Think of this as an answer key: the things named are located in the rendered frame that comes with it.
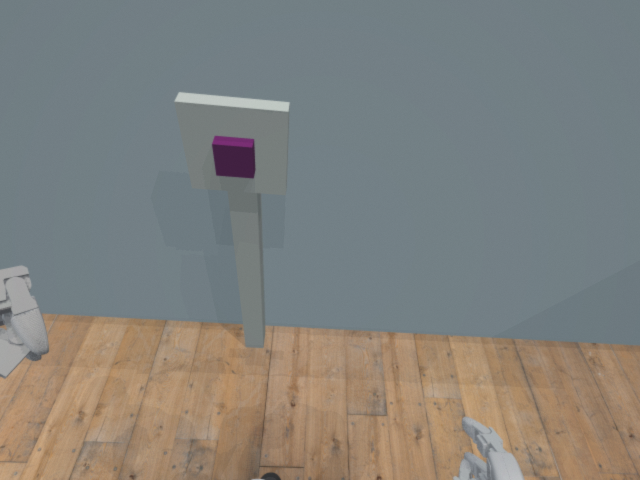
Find robot left hand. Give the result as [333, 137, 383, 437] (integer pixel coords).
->
[0, 265, 49, 379]

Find panel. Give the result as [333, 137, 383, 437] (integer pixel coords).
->
[174, 92, 290, 348]

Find button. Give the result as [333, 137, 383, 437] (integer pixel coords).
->
[212, 136, 255, 178]

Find robot right hand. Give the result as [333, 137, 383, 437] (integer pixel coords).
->
[453, 417, 525, 480]

